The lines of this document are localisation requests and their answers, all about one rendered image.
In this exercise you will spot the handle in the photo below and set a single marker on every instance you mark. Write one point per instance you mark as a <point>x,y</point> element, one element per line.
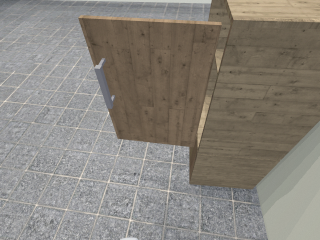
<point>103,84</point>

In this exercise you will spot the cupboard door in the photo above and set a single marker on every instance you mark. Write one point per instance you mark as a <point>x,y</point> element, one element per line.
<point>158,70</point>

